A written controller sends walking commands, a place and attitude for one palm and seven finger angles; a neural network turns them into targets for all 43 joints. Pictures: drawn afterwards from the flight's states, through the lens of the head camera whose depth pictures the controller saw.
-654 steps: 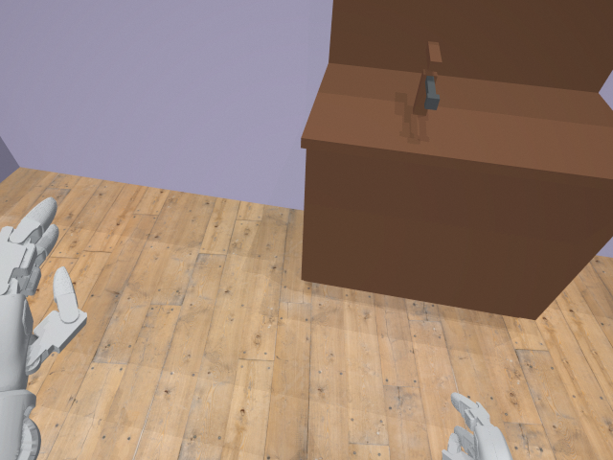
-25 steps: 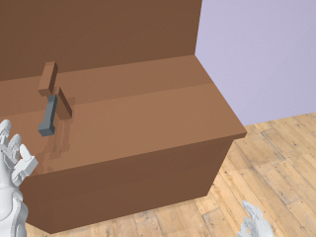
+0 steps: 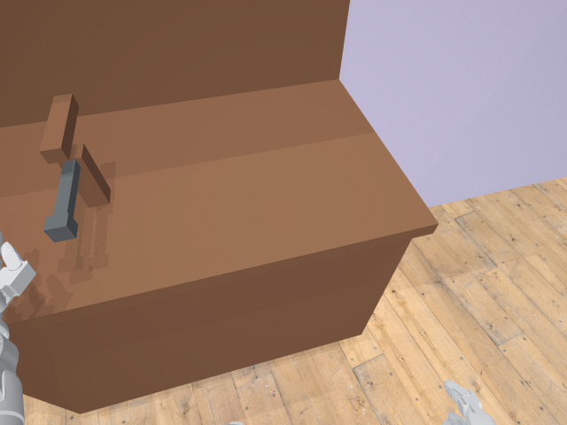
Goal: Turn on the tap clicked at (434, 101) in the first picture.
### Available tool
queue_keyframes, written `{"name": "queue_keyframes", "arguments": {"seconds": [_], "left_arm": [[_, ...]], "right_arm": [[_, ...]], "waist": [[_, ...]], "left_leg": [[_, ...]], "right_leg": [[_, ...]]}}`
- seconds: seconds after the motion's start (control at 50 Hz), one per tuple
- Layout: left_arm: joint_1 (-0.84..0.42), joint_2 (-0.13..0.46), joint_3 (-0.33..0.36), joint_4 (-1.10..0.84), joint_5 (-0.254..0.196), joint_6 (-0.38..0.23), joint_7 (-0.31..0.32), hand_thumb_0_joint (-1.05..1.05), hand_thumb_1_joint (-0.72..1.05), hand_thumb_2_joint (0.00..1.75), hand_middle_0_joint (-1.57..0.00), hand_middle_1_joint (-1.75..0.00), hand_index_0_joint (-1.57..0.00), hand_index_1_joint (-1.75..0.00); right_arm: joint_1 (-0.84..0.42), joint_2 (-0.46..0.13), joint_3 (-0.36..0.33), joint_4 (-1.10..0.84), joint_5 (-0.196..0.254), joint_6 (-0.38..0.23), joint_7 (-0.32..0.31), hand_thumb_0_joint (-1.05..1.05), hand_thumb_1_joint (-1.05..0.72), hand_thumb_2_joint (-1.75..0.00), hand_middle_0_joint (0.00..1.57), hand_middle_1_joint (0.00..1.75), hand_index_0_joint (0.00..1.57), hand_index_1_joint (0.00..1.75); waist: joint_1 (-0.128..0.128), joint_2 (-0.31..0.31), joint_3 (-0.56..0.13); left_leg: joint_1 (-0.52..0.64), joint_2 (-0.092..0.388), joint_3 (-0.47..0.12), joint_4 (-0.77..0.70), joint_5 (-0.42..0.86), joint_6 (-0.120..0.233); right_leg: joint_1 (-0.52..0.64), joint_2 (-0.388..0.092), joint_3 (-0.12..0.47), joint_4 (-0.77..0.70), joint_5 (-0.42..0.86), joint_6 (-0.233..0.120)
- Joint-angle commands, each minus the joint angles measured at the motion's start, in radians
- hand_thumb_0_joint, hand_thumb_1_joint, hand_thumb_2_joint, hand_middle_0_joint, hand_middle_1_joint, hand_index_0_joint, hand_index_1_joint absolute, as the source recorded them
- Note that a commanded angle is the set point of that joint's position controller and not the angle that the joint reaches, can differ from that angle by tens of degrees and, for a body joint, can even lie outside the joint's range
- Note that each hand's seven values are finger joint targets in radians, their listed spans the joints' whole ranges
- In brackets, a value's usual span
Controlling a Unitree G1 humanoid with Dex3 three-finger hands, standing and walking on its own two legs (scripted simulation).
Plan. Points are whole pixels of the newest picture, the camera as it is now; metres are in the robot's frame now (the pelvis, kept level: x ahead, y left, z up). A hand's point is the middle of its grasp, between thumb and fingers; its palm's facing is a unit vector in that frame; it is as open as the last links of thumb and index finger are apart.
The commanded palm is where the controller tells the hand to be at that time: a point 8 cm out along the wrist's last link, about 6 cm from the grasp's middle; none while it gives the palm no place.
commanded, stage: reach beside the lever's end, fingers flat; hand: left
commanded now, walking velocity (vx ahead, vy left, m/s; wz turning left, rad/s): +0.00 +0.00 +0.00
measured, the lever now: (61, 227) +0.34 +0.33 +0.10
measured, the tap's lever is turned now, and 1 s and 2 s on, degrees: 0 0 15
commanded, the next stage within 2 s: push the lever round in 0.42 s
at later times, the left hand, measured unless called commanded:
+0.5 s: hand (29, 266) +0.29 +0.36 +0.08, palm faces +0.56 -0.82 -0.12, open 7.8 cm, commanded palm +0.24 +0.38 +0.08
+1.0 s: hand (51, 265) +0.29 +0.33 +0.08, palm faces +0.55 -0.83 -0.11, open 7.9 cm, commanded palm +0.24 +0.36 +0.08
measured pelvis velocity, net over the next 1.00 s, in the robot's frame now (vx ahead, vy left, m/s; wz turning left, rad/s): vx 0.00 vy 0.00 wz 0.00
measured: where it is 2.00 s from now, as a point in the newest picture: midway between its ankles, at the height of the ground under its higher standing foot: outside the picture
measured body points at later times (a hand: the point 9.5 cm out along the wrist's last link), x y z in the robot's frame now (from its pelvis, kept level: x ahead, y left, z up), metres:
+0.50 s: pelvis +0.00 +0.01 +0.00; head +0.04 +0.01 +0.45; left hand +0.25 +0.40 +0.09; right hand +0.14 -0.24 -0.10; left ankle +0.02 +0.13 -0.71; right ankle +0.00 -0.11 -0.71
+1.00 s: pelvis +0.00 +0.00 +0.00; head +0.03 +0.00 +0.45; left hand +0.26 +0.37 +0.09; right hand +0.15 -0.25 -0.10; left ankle +0.02 +0.13 -0.71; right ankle +0.00 -0.11 -0.71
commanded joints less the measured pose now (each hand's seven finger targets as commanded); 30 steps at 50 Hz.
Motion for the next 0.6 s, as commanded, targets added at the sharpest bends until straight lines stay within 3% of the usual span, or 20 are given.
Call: {"name": "queue_keyframes", "arguments": {"seconds": [0.0,0.02,0.08,0.12,0.16,0.2,0.24,0.3,0.34,0.36,0.4,0.44,0.48,0.5,0.58], "left_arm": [[-0.24,0.341,0.099,-0.167,-0.007,-0.086,-0.012,0.0,0.9,0.9,-0.15,-0.15,-0.15,-0.15],[-0.242,0.352,0.106,-0.163,-0.007,-0.09,-0.014,0.0,0.9,0.9,-0.15,-0.15,-0.15,-0.15],[-0.222,0.308,0.06,-0.205,-0.009,-0.106,-0.024,0.0,0.9,0.9,-0.15,-0.15,-0.15,-0.15],[-0.236,0.301,0.051,-0.197,-0.006,-0.101,-0.017,0.0,0.9,0.9,-0.15,-0.15,-0.15,-0.15],[-0.209,0.276,0.042,-0.205,-0.013,-0.095,-0.009,0.0,0.9,0.9,-0.15,-0.15,-0.15,-0.15],[-0.185,0.31,0.073,-0.195,-0.005,-0.086,0.006,0.0,0.9,0.9,-0.15,-0.15,-0.15,-0.15],[-0.167,0.272,0.048,-0.227,-0.003,-0.081,0.021,0.0,0.9,0.9,-0.15,-0.15,-0.15,-0.15],[-0.147,0.309,0.09,-0.238,0.005,-0.08,0.046,0.0,0.9,0.9,-0.15,-0.15,-0.15,-0.15],[-0.16,0.275,0.061,-0.278,0.006,-0.087,0.051,0.0,0.9,0.9,-0.15,-0.15,-0.15,-0.15],[-0.167,0.26,0.047,-0.273,0.004,-0.087,0.051,0.0,0.9,0.9,-0.15,-0.15,-0.15,-0.15],[-0.149,0.29,0.08,-0.252,0.007,-0.085,0.053,0.0,0.9,0.9,-0.15,-0.15,-0.15,-0.15],[-0.151,0.257,0.051,-0.262,0.001,-0.084,0.04,0.0,0.9,0.9,-0.15,-0.15,-0.15,-0.15],[-0.177,0.237,0.022,-0.283,-0.002,-0.085,0.029,0.0,0.9,0.9,-0.15,-0.15,-0.15,-0.15],[-0.176,0.259,0.04,-0.285,0.002,-0.085,0.031,0.0,0.9,0.9,-0.15,-0.15,-0.15,-0.15],[-0.173,0.207,-0.009,-0.289,-0.004,-0.074,0.027,0.0,0.9,0.9,-0.15,-0.15,-0.15,-0.15]], "right_arm": [[-0.024,-0.141,-0.048,-0.122,0.009,-0.035,-0.012,0.0,-0.9,-0.9,0.2,0.3,0.2,0.3],[-0.019,-0.142,-0.05,-0.122,0.007,-0.035,-0.011,0.0,-0.9,-0.9,0.2,0.3,0.2,0.3],[-0.016,-0.139,-0.052,-0.133,0.007,-0.04,-0.007,0.0,-0.9,-0.9,0.2,0.3,0.2,0.3],[-0.014,-0.141,-0.052,-0.128,0.01,-0.036,-0.009,0.0,-0.9,-0.9,0.2,0.3,0.2,0.3],[-0.016,-0.14,-0.054,-0.133,0.008,-0.039,-0.007,0.0,-0.9,-0.9,0.2,0.3,0.2,0.3],[-0.016,-0.142,-0.052,-0.13,0.009,-0.034,-0.009,0.0,-0.9,-0.9,0.2,0.3,0.2,0.3],[-0.023,-0.135,-0.051,-0.144,0.007,-0.035,-0.003,0.0,-0.9,-0.9,0.2,0.3,0.2,0.3],[-0.027,-0.136,-0.051,-0.142,0.004,-0.028,-0.002,0.0,-0.9,-0.9,0.2,0.3,0.2,0.3],[-0.036,-0.128,-0.05,-0.151,0.004,-0.028,0.001,0.0,-0.9,-0.9,0.2,0.3,0.2,0.3],[-0.035,-0.129,-0.05,-0.15,0.002,-0.029,0.002,0.0,-0.9,-0.9,0.2,0.3,0.2,0.3],[-0.034,-0.131,-0.049,-0.144,0.003,-0.024,-0.001,0.0,-0.9,-0.9,0.2,0.3,0.2,0.3],[-0.037,-0.13,-0.049,-0.149,0.003,-0.024,-0.002,0.0,-0.9,-0.9,0.2,0.3,0.2,0.3],[-0.043,-0.126,-0.047,-0.149,0.005,-0.028,-0.004,0.0,-0.9,-0.9,0.2,0.3,0.2,0.3],[-0.041,-0.127,-0.047,-0.144,0.007,-0.028,-0.007,0.0,-0.9,-0.9,0.2,0.3,0.2,0.3],[-0.038,-0.13,-0.049,-0.143,0.004,-0.034,-0.009,0.0,-0.9,-0.9,0.2,0.3,0.2,0.3]], "waist": [[-0.006,0.074,-0.199],[-0.003,0.067,-0.219],[0.0,0.103,-0.251],[-0.012,0.085,-0.233],[-0.004,0.085,-0.235],[0.007,0.076,-0.229],[0.009,0.072,-0.227],[0.018,0.069,-0.221],[0.009,0.097,-0.223],[0.002,0.079,-0.218],[0.009,0.065,-0.207],[0.001,0.068,-0.221],[-0.006,0.103,-0.212],[-0.002,0.098,-0.217],[-0.011,0.064,-0.229]], "left_leg": [[0.084,-0.055,-0.012,-0.091,0.186,0.046],[0.086,-0.054,-0.017,-0.092,0.182,0.046],[0.118,-0.052,-0.021,-0.091,0.198,0.045],[0.114,-0.046,-0.029,-0.094,0.189,0.043],[0.118,-0.046,-0.033,-0.1,0.183,0.041],[0.108,-0.042,-0.036,-0.105,0.192,0.04],[0.113,-0.042,-0.04,-0.113,0.198,0.037],[0.1,-0.04,-0.038,-0.111,0.205,0.036],[0.112,-0.039,-0.036,-0.112,0.204,0.033],[0.111,-0.04,-0.037,-0.11,0.191,0.034],[0.099,-0.038,-0.039,-0.108,0.199,0.034],[0.107,-0.04,-0.036,-0.105,0.196,0.034],[0.12,-0.041,-0.033,-0.101,0.197,0.033],[0.122,-0.037,-0.039,-0.102,0.207,0.032],[0.133,-0.04,-0.041,-0.095,0.218,0.03]], "right_leg": [[0.064,0.028,0.062,-0.095,0.224,0.006],[0.068,0.03,0.061,-0.092,0.216,0.006],[0.066,0.033,0.058,-0.087,0.215,0.002],[0.047,0.035,0.052,-0.086,0.201,0.003],[0.047,0.036,0.049,-0.086,0.192,0.002],[0.058,0.034,0.047,-0.086,0.196,0.001],[0.059,0.034,0.042,-0.082,0.196,0.001],[0.066,0.035,0.044,-0.081,0.198,0.001],[0.057,0.035,0.044,-0.078,0.193,0.0],[0.047,0.037,0.043,-0.078,0.184,0.001],[0.052,0.038,0.042,-0.076,0.191,0.0],[0.047,0.037,0.044,-0.076,0.19,0.001],[0.036,0.036,0.046,-0.077,0.192,-0.001],[0.041,0.036,0.044,-0.076,0.193,-0.002],[0.035,0.036,0.041,-0.072,0.207,0.0]]}}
